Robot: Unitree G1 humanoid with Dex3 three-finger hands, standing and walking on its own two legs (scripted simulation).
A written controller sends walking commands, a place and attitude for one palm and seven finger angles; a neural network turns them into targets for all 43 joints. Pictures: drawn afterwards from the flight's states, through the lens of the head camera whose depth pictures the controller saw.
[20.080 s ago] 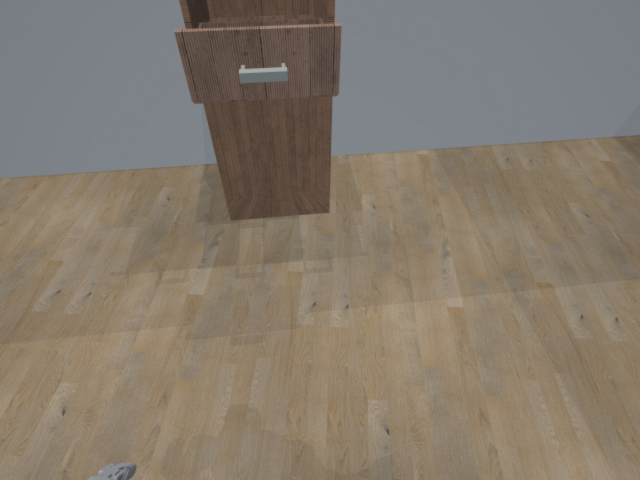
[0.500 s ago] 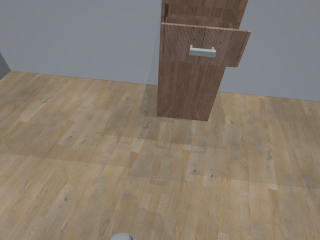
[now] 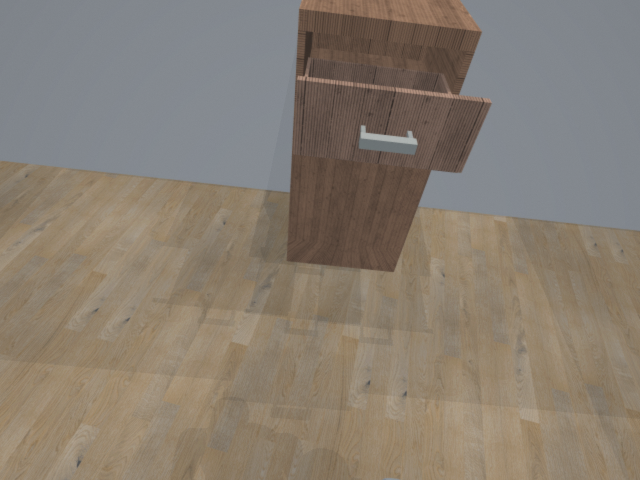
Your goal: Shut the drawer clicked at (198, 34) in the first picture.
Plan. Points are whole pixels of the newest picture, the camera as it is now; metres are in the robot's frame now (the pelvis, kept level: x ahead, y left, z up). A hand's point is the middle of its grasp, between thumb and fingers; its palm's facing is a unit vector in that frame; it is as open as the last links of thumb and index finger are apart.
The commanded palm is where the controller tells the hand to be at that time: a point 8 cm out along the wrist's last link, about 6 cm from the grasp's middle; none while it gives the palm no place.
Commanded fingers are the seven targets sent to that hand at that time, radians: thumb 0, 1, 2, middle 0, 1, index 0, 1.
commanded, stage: shuffle to correct the standing spot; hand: left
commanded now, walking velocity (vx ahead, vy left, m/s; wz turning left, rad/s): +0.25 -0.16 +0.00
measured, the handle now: (386, 137) +0.79 -0.09 +0.04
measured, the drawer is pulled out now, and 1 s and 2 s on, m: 0.28 0.28 0.28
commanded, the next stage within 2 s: come to a stop and stand still in 1.82 s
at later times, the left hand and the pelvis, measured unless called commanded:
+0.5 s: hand out of the picture +0.07 +0.02 -0.17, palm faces +0.14 -0.99 -0.09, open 16.3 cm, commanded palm none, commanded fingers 0.00 -0.50 0.30 -0.15 -0.30 -0.15 -0.30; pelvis +0.14 -0.11 +0.00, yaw +4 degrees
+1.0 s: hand (305, 424) +0.25 +0.03 -0.17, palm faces +0.00 -0.98 -0.21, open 16.5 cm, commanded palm none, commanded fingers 0.00 -0.50 0.30 -0.15 -0.30 -0.15 -0.30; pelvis +0.28 -0.18 +0.00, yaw +1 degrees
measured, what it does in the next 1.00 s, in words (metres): walks ahead: right foot, then left foot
